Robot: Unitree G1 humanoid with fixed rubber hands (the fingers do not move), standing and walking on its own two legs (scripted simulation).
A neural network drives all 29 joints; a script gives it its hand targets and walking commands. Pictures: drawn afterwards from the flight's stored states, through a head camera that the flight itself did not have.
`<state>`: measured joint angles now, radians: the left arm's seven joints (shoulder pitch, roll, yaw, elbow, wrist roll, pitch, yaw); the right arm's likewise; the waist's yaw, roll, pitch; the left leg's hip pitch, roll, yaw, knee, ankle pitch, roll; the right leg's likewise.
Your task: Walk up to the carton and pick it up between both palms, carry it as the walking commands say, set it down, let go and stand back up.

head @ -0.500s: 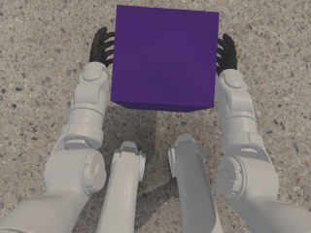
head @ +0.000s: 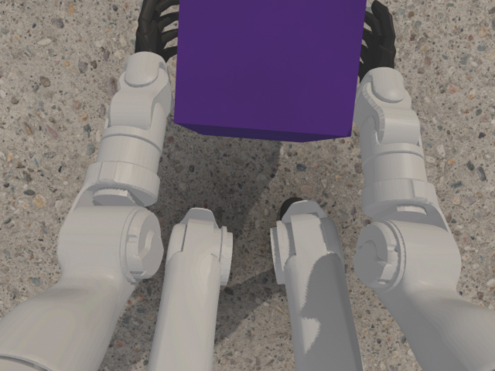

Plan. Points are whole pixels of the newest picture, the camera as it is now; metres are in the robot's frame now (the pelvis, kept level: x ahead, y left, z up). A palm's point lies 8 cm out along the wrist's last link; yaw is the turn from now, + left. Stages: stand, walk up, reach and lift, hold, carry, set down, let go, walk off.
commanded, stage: set down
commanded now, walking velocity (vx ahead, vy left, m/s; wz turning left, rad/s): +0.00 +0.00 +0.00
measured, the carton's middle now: (261, 74) +0.51 -0.06 -0.22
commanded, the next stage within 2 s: none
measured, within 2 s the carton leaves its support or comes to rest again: rests again in 1.02 s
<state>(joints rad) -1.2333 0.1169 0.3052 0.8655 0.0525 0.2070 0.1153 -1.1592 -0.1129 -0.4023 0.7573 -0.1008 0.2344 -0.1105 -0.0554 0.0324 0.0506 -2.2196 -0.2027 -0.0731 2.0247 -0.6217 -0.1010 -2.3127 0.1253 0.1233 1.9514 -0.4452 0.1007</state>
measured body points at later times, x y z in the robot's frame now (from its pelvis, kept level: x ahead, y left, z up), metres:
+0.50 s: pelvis +0.00 +0.01 -0.02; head +0.35 -0.01 +0.27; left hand +0.54 +0.09 -0.18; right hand +0.50 -0.21 -0.18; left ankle +0.09 +0.12 -0.38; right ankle +0.13 -0.14 -0.38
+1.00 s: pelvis +0.00 +0.00 -0.03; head +0.35 -0.01 +0.25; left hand +0.54 +0.09 -0.20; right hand +0.50 -0.21 -0.20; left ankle +0.09 +0.12 -0.38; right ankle +0.13 -0.13 -0.38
